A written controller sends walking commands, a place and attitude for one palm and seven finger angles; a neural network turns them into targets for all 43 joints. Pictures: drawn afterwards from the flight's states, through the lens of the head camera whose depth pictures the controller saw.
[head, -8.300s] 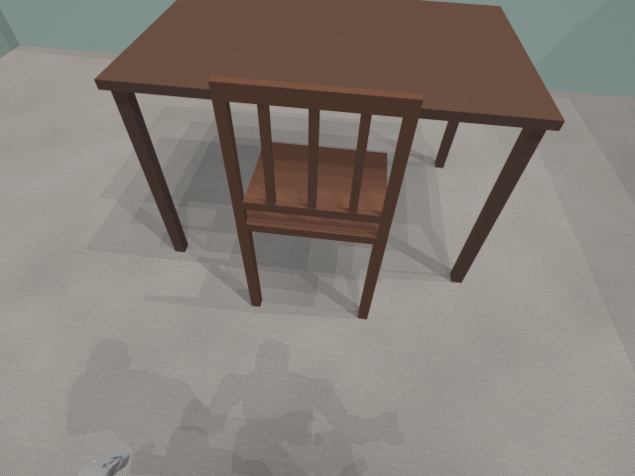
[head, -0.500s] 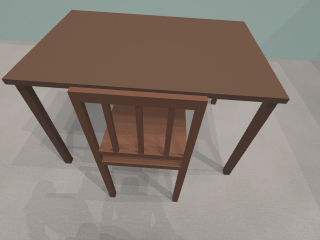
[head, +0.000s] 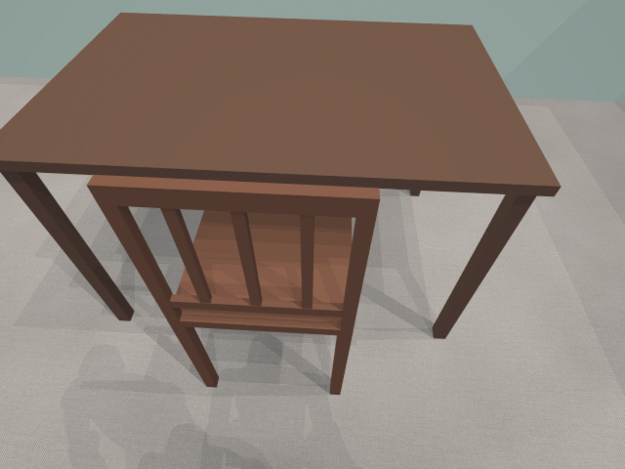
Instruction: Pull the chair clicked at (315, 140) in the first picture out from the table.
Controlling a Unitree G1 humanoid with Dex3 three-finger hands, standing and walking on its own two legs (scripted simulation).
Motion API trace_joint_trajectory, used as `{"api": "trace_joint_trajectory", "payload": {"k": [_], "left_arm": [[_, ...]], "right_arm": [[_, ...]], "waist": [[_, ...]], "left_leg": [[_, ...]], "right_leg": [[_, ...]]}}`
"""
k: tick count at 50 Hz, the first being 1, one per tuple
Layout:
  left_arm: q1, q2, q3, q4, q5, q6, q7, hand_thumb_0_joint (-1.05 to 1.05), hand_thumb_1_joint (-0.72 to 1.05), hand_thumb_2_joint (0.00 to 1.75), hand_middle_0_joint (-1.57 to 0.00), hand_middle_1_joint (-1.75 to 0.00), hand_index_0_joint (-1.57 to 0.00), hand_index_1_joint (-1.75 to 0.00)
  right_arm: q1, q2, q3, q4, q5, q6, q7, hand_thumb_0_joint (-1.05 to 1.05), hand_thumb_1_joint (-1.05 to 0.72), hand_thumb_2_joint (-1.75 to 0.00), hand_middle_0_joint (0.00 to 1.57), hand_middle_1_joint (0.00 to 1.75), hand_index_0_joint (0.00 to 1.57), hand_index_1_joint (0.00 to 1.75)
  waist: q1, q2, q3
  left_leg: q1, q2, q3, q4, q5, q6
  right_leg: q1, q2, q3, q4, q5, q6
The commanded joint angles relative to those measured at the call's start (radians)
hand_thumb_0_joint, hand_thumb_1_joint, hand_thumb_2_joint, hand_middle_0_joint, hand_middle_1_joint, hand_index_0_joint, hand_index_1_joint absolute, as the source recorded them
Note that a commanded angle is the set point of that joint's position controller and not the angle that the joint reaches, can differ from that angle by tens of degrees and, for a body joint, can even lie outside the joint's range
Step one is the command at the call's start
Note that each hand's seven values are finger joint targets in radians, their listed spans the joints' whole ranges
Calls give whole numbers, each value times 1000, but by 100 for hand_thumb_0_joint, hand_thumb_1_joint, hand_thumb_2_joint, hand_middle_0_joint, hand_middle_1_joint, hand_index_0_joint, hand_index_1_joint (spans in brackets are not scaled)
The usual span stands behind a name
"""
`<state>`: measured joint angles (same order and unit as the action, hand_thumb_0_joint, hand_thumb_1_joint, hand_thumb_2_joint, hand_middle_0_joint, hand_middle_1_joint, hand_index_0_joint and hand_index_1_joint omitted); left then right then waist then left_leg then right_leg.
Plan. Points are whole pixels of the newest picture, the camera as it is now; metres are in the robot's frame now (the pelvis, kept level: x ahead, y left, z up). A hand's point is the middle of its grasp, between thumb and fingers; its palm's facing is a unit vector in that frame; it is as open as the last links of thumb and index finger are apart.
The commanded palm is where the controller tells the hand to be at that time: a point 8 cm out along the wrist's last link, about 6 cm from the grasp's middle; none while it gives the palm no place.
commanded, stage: come to a stop and stand still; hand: left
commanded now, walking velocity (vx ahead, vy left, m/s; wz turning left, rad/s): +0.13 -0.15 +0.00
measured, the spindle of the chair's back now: (248, 262) +0.47 +0.15 -0.09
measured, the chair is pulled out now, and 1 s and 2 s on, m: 0.00 0.00 0.00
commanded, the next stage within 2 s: look again from close up in 1.04 s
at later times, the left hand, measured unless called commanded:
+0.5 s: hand out of the picture +0.02 +0.12 -0.17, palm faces +0.06 -0.97 -0.22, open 7.3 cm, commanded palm none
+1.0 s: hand out of the picture +0.04 +0.06 -0.16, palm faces +0.07 -0.98 -0.17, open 7.4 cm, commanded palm none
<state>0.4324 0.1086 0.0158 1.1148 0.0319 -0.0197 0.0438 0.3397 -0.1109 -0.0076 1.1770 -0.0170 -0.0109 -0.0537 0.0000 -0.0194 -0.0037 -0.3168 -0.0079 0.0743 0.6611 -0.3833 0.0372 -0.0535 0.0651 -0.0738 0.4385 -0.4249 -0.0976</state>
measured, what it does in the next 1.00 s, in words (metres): steps to the right: left foot, then right foot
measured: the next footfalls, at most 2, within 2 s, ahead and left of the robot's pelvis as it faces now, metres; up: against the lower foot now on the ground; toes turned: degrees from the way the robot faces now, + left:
left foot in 0.18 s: +0.08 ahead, +0.04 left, +0.00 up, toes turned +3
right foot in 0.44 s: +0.07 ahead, -0.17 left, +0.00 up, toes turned +1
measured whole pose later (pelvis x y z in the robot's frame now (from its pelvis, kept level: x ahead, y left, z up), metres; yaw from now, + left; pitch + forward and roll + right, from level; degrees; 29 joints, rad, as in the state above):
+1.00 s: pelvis +0.06 -0.10 +0.01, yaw +2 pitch -1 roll +0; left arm 0.33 0.13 -0.01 1.11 0.01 -0.03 0.04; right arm 0.28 -0.14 0.02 1.14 -0.01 0.00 -0.04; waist 0.01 -0.01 0.02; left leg -0.15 0.06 0.03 0.40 -0.22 -0.05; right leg -0.10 0.05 -0.05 0.39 -0.27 -0.06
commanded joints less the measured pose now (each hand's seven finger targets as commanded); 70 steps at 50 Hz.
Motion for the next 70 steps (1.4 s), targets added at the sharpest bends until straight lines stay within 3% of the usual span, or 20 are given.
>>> {"api": "trace_joint_trajectory", "payload": {"k": [1,5,7,8,9,10,11,14,19,21,24,29,56,57,58,59,60,64,67,70], "left_arm": [[225,93,12,32,0,-3,17,0,90,90,-20,-30,-20,-30],[144,114,6,15,-16,-19,17,0,90,90,-20,-30,-20,-30],[96,108,4,14,-30,-15,19,0,90,90,-20,-30,-20,-30],[79,90,3,5,-37,-14,16,0,90,90,-20,-30,-20,-30],[38,51,-1,-15,-48,-14,16,0,90,90,-20,-30,-20,-30],[23,39,-1,-38,-42,-2,21,0,90,90,-20,-30,-20,-30],[50,51,8,-48,-28,11,19,0,90,90,-20,-30,-20,-30],[72,34,2,-37,-12,46,9,0,90,90,-20,-30,-20,-30],[83,31,4,-30,0,42,4,0,90,90,-20,-30,-20,-30],[50,66,6,-45,1,24,4,0,90,90,-20,-30,-20,-30],[-55,126,5,-75,-7,3,-2,0,90,90,-20,-30,-20,-30],[-24,131,-1,-60,-17,-18,0,0,90,90,-20,-30,-20,-30],[9,118,-9,-22,-23,-18,-1,0,90,90,-20,-30,-20,-30],[61,151,0,9,-4,-50,38,0,90,90,-20,-30,-20,-30],[45,202,10,-36,-9,-53,31,0,90,90,-20,-30,-20,-30],[-6,171,0,-53,-11,-49,21,0,90,90,-20,-30,-20,-30],[-55,191,2,-64,-10,-41,16,0,90,90,-20,-30,-20,-30],[-83,126,-5,-92,-18,-26,13,0,90,90,-20,-30,-20,-30],[-67,118,-8,-84,-16,-13,8,0,90,90,-20,-30,-20,-30],[-56,124,-11,-79,-19,-2,3,0,90,90,-20,-30,-20,-30]], "right_arm": [[-44,-72,-21,-73,1,-25,-12,0,-90,-90,20,30,20,30],[-8,-33,1,-50,11,-22,-19,0,-90,-90,20,30,20,30],[101,-38,3,-22,12,-13,-30,0,-90,-90,20,30,20,30],[170,-69,-6,-6,6,-12,-35,0,-90,-90,20,30,20,30],[223,-99,-15,1,2,-16,-33,0,-90,-90,20,30,20,30],[175,-99,-14,-20,13,-13,-22,0,-90,-90,20,30,20,30],[72,-108,-8,-61,12,-19,-17,0,-90,-90,20,30,20,30],[-71,-105,5,-118,8,-16,-7,0,-90,-90,20,30,20,30],[-77,-155,-23,-139,11,-3,16,0,-90,-90,20,30,20,30],[-79,-136,-25,-138,16,1,22,0,-90,-90,20,30,20,30],[-16,-89,-20,-119,13,9,28,0,-90,-90,20,30,20,30],[-4,-104,-7,-97,11,-13,25,0,-90,-90,20,30,20,30],[17,-89,13,-55,11,-6,14,0,-90,-90,20,30,20,30],[-126,-120,3,-128,11,-24,23,0,-90,-90,20,30,20,30],[-53,-73,-2,-169,14,-2,25,0,-90,-90,20,30,20,30],[-33,-77,-7,-161,11,2,26,0,-90,-90,20,30,20,30],[-5,-68,-7,-158,9,8,32,0,-90,-90,20,30,20,30],[55,-112,-11,-155,4,-16,31,0,-90,-90,20,30,20,30],[31,-125,-2,-154,0,-27,26,0,-90,-90,20,30,20,30],[8,-135,3,-158,3,-27,23,0,-90,-90,20,30,20,30]], "waist": [[30,-97,101],[-12,-48,80],[-75,-44,72],[-102,-6,67],[-119,124,66],[-81,136,120],[-20,119,180],[46,134,171],[51,9,66],[40,-40,93],[-17,-107,109],[-1,-20,-9],[7,14,90],[51,2,132],[-11,-16,58],[-27,84,44],[-34,50,2],[-36,-9,20],[-7,109,67],[13,82,100]], "left_leg": [[-299,17,49,255,-151,7],[-57,-47,91,-1,18,11],[183,-33,59,-158,269,27],[321,67,-48,-165,512,80],[340,255,-227,-236,805,195],[188,321,-285,-334,899,258],[51,316,-238,-350,840,235],[-71,254,-222,-419,452,176],[-76,202,-202,-386,74,121],[-61,114,-169,-330,-30,41],[126,48,-91,-247,112,-10],[199,102,-91,-262,378,-14],[185,108,-82,-305,297,-33],[18,89,-4,-9,202,-66],[-5,64,-88,40,18,-34],[20,71,-79,36,14,-29],[59,69,-39,-21,29,-37],[107,98,-106,-189,168,-16],[53,121,-157,-244,266,10],[27,125,-171,-285,243,20]], "right_leg": [[200,-295,150,16,1448,-10],[79,-241,131,94,1553,45],[-77,-209,113,176,1372,85],[-215,-157,94,301,1111,114],[-317,-84,54,532,409,138],[-297,-44,93,678,-138,123],[-257,-82,141,655,-168,91],[-189,-134,101,461,-74,91],[-82,-118,29,173,131,109],[-124,-139,121,-2,175,93],[-323,-214,222,-100,123,48],[-155,-189,160,-49,497,63],[-128,-169,141,-148,428,70],[-126,-273,257,-110,1085,161],[-78,-316,265,-84,1041,120],[-111,-297,219,-86,869,41],[-133,-276,209,-96,605,-12],[-224,-167,160,-36,204,32],[-190,-129,136,11,209,43],[-176,-120,124,9,187,51]]}}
